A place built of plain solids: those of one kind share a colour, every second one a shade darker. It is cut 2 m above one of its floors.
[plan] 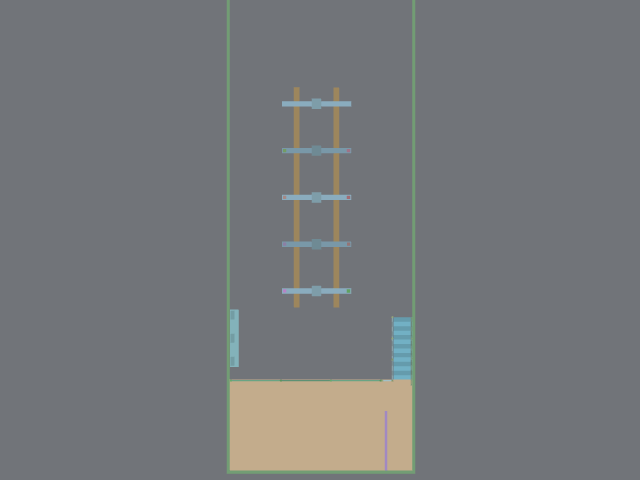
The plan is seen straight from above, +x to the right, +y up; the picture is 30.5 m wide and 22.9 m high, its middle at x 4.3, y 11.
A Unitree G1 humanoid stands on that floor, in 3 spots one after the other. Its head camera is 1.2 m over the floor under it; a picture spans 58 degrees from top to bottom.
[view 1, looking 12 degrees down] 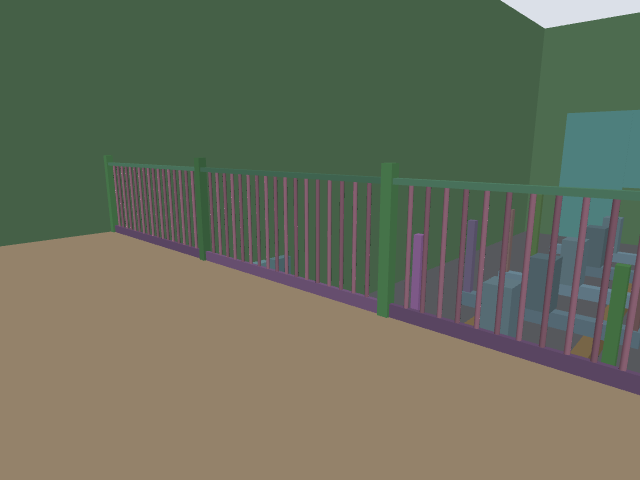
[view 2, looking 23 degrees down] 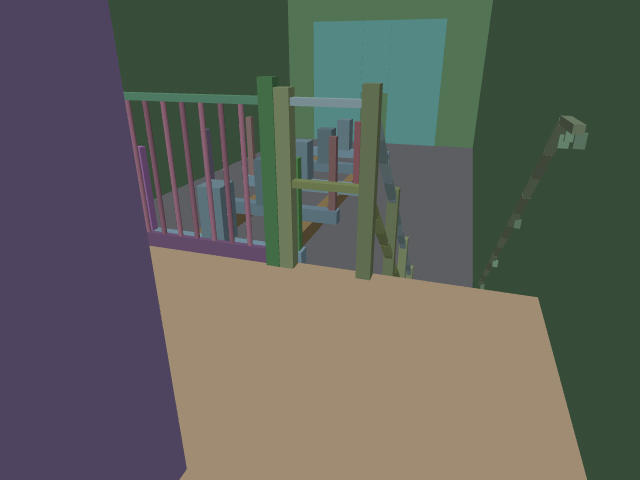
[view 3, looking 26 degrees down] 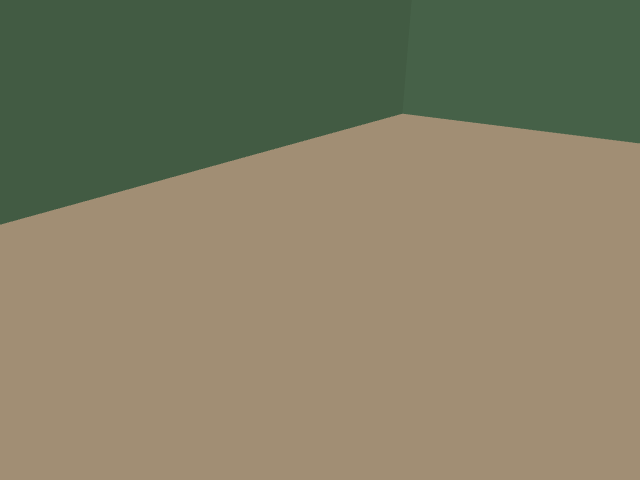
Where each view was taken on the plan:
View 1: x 6.50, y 1.77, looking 133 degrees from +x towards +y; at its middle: wall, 9.75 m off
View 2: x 8.21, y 2.04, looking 108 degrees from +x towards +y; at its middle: ground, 9.67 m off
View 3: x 6.25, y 3.39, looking -141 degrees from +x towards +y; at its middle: gal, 2.74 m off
